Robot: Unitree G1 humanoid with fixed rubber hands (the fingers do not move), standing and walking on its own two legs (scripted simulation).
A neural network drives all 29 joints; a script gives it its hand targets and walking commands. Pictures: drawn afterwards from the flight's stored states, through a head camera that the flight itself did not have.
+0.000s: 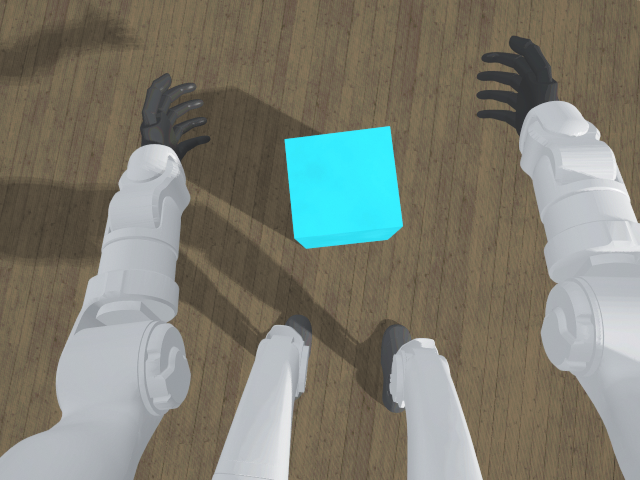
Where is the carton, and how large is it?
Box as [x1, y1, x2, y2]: [285, 126, 402, 248]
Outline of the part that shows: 389,126 285,139 294,238 306,248 387,239 402,226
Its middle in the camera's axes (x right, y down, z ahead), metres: +0.05 -0.10 +0.88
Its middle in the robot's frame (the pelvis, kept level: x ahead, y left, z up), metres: +0.52 +0.04 -0.53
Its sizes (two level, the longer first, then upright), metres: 0.210 0.200 0.250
